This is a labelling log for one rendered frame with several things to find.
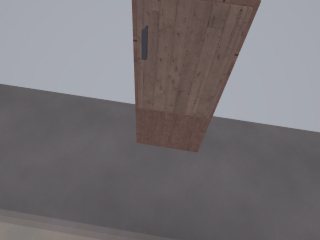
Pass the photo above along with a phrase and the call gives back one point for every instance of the cupboard door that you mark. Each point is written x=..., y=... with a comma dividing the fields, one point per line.
x=190, y=47

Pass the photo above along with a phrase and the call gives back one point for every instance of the handle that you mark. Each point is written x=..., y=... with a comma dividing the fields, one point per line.
x=144, y=43

